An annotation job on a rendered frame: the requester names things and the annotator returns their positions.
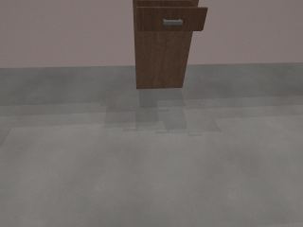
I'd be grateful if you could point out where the handle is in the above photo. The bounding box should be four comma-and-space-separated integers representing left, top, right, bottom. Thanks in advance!
163, 19, 183, 26

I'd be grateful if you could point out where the cabinet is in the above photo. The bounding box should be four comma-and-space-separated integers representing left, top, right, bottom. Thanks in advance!
133, 0, 199, 90

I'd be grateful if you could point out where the drawer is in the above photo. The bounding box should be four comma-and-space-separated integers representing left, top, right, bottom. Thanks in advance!
135, 0, 208, 32

